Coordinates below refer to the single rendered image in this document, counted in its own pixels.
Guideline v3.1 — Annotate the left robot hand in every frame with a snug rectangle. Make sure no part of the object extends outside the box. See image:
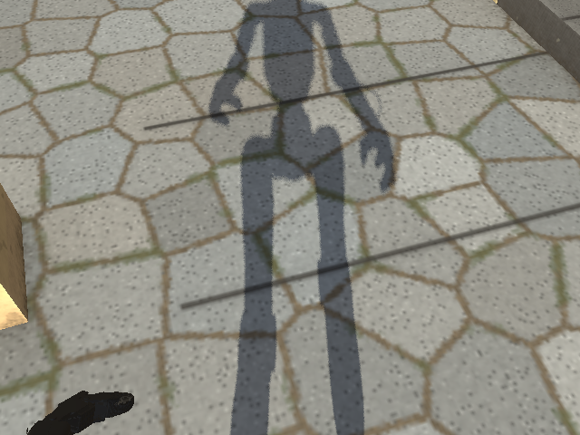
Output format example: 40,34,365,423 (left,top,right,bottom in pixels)
26,391,134,435

